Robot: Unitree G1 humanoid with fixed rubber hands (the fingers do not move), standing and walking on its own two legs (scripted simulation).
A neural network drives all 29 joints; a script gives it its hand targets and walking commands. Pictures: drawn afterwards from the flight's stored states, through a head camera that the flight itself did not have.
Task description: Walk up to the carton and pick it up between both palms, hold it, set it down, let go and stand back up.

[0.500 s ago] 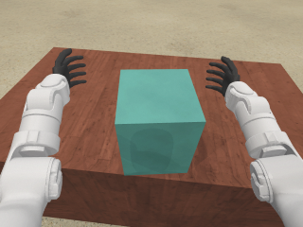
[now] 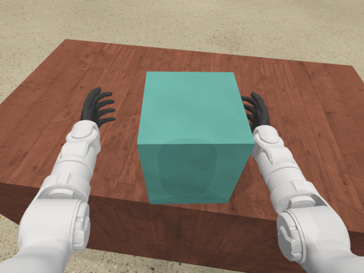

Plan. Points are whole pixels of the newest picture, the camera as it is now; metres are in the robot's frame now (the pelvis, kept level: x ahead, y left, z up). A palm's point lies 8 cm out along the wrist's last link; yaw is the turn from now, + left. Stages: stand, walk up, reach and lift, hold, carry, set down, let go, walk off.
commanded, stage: reach and lift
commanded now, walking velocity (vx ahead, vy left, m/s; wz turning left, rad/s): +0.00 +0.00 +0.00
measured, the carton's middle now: (189, 141) +0.42 +0.00 +0.06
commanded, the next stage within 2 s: none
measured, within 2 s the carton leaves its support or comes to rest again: neither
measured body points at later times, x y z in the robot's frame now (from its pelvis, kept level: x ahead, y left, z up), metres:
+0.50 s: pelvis -0.01 +0.00 -0.01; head +0.03 +0.02 +0.44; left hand +0.44 +0.21 +0.10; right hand +0.44 -0.16 +0.09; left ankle -0.02 +0.12 -0.74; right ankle +0.02 -0.10 -0.74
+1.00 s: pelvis -0.01 +0.01 +0.00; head +0.04 +0.01 +0.45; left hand +0.45 +0.16 +0.11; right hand +0.43 -0.14 +0.09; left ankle -0.02 +0.12 -0.74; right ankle +0.02 -0.10 -0.74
